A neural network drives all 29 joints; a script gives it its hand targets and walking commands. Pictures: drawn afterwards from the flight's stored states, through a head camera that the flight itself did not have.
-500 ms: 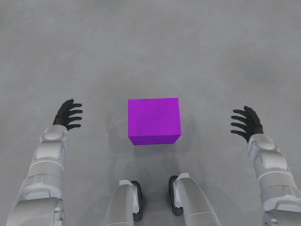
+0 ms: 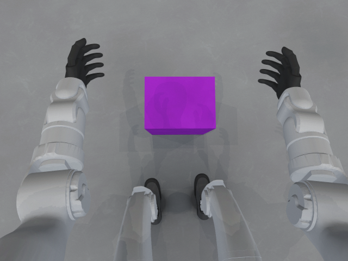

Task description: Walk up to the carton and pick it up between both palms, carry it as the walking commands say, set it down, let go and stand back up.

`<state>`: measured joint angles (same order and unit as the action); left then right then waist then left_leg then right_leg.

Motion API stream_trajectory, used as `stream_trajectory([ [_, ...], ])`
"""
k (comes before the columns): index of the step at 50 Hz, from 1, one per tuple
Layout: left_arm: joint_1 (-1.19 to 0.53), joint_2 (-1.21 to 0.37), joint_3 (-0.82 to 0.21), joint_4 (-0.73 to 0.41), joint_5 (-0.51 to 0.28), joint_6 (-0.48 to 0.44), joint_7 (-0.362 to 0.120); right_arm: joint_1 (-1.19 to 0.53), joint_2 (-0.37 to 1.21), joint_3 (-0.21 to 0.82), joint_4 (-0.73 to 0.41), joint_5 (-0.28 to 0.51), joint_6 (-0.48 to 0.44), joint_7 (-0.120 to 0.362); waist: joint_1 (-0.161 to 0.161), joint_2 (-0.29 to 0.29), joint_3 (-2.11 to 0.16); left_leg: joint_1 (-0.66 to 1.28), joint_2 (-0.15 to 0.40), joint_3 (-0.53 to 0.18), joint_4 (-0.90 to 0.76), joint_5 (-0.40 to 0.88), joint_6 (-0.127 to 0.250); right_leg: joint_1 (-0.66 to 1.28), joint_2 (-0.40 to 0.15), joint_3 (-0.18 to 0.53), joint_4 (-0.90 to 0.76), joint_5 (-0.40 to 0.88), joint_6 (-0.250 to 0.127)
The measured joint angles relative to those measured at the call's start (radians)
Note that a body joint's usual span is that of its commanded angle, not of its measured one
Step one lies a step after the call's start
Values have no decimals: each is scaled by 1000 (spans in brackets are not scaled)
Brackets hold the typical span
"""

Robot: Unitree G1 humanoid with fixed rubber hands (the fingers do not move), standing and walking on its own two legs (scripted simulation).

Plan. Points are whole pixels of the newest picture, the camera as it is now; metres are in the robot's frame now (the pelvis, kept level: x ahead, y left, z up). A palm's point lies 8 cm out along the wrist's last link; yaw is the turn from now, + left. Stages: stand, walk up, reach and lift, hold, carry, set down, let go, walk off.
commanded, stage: reach and lift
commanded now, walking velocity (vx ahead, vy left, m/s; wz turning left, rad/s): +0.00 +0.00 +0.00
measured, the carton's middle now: (178, 110) +0.49 -0.03 -0.52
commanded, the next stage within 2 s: none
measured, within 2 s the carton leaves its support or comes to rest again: neither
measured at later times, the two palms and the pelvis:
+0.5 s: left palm (98, 83) +0.51 +0.18 -0.19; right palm (265, 87) +0.47 -0.24 -0.19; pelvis -0.01 +0.00 -0.08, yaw +0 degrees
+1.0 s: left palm (116, 99) +0.51 +0.18 -0.34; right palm (241, 102) +0.47 -0.23 -0.34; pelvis -0.04 +0.00 -0.21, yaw +0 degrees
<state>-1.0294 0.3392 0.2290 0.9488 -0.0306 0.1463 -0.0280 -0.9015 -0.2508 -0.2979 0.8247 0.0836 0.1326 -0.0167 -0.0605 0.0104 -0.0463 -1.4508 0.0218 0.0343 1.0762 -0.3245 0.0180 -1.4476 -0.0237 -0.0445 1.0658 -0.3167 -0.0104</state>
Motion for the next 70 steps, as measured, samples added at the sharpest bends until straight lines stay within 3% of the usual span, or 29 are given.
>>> stream_trajectory([
  [14, -59, -33, 44, -61, 40, 0, 3, -86, -6, -62, -3, -48, -16, 36, 8, 5, -51, -167, -1, -1, 57, -5, 1, -166, -2, 1, 56, -5, 0],
  [23, -107, -28, 36, -7, 33, 3, 17, -146, -16, -79, 58, -55, -10, 25, 12, 10, -74, -343, 2, -4, 264, -72, 1, -342, -6, 2, 264, -73, -1],
  [36, -177, 25, -37, -29, -60, 23, 62, -228, -61, -20, 56, 23, 10, -23, 15, 4, 5, -572, 7, -2, 578, -155, 8, -574, -13, 10, 581, -157, -4],
  [57, -314, 52, -134, 121, -153, -44, 120, -363, -92, 77, 220, 134, -67, -81, 5, -5, 187, -772, 13, 0, 932, -218, 22, -771, -21, 18, 933, -219, -4],
  [70, -405, 83, -197, 202, -216, -77, 133, -460, -115, 142, 298, 188, -95, -102, 5, -11, 339, -824, 17, -4, 1065, -217, 21, -824, -24, 16, 1067, -219, -11],
])
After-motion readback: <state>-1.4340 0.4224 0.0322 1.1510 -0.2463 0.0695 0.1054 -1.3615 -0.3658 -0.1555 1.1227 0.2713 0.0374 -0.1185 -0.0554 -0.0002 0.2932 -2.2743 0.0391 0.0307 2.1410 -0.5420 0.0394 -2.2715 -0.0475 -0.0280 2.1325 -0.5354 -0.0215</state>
